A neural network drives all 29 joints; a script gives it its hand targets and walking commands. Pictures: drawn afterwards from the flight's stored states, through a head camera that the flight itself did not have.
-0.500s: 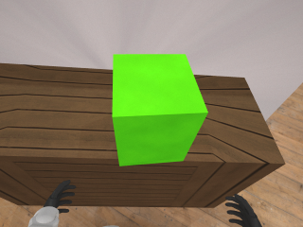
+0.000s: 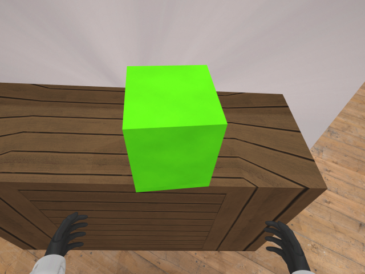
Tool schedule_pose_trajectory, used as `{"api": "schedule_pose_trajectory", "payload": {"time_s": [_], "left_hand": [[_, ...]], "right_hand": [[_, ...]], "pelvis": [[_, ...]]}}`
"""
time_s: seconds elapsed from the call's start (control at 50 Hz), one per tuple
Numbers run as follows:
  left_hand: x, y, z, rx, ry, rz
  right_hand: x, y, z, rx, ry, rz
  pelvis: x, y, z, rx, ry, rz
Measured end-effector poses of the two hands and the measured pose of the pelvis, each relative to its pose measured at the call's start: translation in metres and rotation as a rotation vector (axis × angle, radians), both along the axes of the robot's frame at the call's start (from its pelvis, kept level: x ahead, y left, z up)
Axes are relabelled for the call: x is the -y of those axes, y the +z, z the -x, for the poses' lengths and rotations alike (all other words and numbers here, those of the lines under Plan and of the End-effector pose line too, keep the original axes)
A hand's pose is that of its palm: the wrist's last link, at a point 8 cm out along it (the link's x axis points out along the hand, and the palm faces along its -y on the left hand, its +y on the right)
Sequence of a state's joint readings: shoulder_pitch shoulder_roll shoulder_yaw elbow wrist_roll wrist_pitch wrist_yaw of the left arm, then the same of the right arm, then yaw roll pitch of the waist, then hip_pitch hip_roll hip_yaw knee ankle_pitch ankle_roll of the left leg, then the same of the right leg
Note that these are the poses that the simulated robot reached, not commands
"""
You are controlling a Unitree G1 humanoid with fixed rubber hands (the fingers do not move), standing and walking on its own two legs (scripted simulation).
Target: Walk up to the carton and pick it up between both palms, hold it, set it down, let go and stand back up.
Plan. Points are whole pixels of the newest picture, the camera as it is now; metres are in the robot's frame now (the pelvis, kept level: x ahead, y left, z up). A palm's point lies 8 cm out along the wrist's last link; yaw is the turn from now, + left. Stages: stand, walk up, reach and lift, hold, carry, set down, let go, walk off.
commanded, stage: reach and lift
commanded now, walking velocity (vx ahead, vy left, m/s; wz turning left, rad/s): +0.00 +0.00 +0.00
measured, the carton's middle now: (170, 130) +0.44 +0.05 +0.04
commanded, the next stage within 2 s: none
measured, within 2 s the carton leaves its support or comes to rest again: neither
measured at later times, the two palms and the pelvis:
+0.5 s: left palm (74, 215) +0.22 +0.23 +0.01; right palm (289, 229) +0.21 -0.21 +0.02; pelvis +0.02 +0.01 +0.00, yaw +0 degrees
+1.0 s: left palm (81, 189) +0.26 +0.21 +0.05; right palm (286, 192) +0.27 -0.20 +0.06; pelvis +0.02 +0.00 +0.00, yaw +0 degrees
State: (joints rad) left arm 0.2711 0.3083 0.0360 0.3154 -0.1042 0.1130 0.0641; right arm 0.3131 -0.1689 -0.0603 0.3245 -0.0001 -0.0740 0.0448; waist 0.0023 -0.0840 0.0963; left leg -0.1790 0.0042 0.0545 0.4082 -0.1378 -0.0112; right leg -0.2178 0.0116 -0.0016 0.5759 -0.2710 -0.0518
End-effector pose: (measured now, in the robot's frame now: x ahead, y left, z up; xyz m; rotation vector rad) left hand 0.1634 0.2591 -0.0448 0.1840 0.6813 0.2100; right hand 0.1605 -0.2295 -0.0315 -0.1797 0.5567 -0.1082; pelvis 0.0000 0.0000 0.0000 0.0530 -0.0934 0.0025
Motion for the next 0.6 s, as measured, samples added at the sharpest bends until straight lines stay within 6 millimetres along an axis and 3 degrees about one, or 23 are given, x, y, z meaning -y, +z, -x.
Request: {"api": "schedule_pose_trajectory", "payload": {"time_s": [0.26,0.46,0.6], "left_hand": [[-0.006,0.032,-0.028,0.156,0.026,0.006],[0.027,0.05,-0.053,0.256,-0.019,0.055],[0.037,0.058,-0.059,0.295,-0.013,0.07]], "right_hand": [[-0.019,0.028,-0.023,0.073,0.031,0.003],[-0.018,0.042,-0.045,0.14,0.052,-0.047],[-0.016,0.058,-0.058,0.225,0.062,-0.076]], "pelvis": [[-0.012,0.001,-0.004,-0.008,0.006,0.005],[-0.01,0.003,-0.015,-0.029,0.006,0.002],[-0.006,0.003,-0.019,-0.036,0.007,-0.004]]}}
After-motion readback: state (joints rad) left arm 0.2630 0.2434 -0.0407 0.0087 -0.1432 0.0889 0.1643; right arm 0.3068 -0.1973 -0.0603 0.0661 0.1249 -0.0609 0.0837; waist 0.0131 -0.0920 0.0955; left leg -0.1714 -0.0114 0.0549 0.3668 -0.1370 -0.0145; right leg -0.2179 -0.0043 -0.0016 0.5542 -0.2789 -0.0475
